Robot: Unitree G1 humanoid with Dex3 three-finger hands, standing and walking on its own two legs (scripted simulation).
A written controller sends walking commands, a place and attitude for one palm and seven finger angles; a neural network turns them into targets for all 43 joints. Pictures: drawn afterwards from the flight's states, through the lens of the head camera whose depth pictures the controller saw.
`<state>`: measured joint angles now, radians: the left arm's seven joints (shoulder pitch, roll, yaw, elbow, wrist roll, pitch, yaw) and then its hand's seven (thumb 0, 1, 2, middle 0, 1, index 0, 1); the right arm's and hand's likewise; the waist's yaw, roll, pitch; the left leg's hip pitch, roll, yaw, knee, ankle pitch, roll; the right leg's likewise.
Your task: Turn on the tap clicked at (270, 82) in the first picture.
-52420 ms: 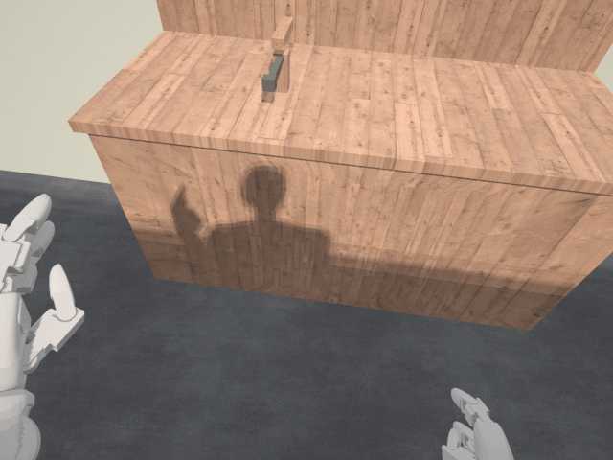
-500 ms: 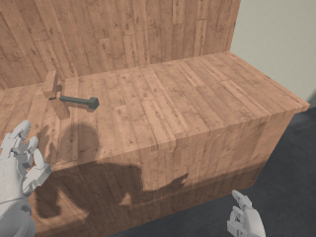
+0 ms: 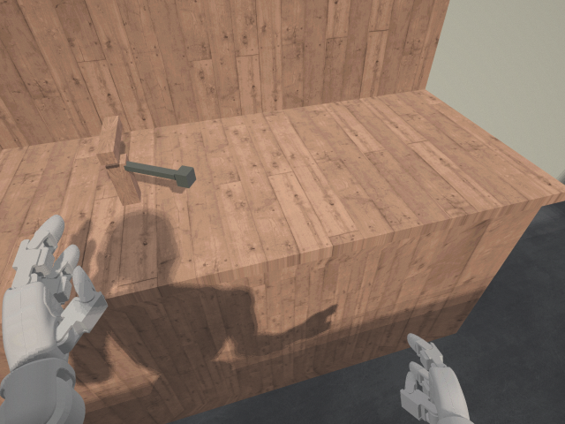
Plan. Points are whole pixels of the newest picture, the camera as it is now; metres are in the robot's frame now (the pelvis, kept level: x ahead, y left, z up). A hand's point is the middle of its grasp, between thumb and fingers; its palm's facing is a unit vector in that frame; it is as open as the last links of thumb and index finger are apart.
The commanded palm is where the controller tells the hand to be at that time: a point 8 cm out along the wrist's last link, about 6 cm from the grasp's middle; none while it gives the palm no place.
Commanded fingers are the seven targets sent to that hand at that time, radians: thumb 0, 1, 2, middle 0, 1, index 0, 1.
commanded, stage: turn the palm inward beside the body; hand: left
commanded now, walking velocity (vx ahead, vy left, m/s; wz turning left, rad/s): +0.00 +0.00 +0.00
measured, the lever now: (185, 176) +0.49 +0.26 +0.10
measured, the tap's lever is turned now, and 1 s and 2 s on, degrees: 57 57 57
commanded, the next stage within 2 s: reach beside the lever's end, fingers flat in 0.38 s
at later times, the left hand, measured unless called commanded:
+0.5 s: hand (125, 286) +0.21 +0.21 +0.16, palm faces +0.53 -0.84 -0.08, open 7.4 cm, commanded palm +0.15 +0.26 +0.17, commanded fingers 0.00 0.90 0.90 -0.20 -0.30 -0.20 -0.30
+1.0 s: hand (98, 273) +0.23 +0.27 +0.15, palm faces +0.60 -0.79 -0.11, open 7.4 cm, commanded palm +0.18 +0.31 +0.15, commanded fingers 0.00 0.90 0.90 -0.19 -0.28 -0.19 -0.28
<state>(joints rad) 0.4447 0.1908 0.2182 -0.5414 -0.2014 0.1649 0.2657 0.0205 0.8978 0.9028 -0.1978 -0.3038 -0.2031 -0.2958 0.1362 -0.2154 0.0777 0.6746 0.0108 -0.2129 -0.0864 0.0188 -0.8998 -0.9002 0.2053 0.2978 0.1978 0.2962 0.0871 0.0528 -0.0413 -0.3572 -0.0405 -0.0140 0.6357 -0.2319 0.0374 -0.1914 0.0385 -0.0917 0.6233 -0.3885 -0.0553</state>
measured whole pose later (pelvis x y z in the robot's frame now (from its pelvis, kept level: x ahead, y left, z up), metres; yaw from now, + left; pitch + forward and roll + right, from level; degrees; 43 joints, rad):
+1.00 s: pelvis +0.01 -0.04 +0.00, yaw +0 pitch -2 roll +0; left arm 0.22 0.29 0.44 -0.14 -0.28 0.15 0.14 0.02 0.90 0.90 -0.20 -0.30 -0.20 -0.29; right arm 0.16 -0.25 0.04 0.73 0.04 -0.20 -0.13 0.02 -0.90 -0.90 0.20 0.30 0.20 0.30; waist 0.06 0.07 -0.04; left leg -0.33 0.00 -0.03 0.58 -0.21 -0.02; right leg -0.17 0.09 -0.10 0.55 -0.36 -0.11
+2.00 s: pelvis +0.01 +0.01 +0.00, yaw +0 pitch +4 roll -2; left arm -0.13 0.44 0.57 0.37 -0.21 -0.06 0.03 0.02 0.90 0.90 -0.16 -0.18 -0.16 -0.18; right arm 0.22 -0.26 0.04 0.72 0.02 -0.19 -0.10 0.02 -0.90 -0.90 0.21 0.30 0.20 0.30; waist 0.02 0.04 -0.03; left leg -0.49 -0.04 -0.02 0.65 -0.22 0.05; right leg -0.31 0.04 -0.10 0.60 -0.37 -0.04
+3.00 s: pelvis +0.01 +0.01 +0.00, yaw +1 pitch +6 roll -3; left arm -0.23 0.51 0.63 0.58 -0.19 -0.16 -0.06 0.02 0.90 0.90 -0.14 -0.15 -0.15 -0.15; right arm 0.23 -0.28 0.03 0.70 0.02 -0.14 -0.10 0.01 -0.90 -0.90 0.21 0.30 0.20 0.30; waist 0.02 0.04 -0.04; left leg -0.56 -0.04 -0.04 0.69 -0.24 0.05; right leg -0.36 0.05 -0.12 0.63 -0.38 -0.04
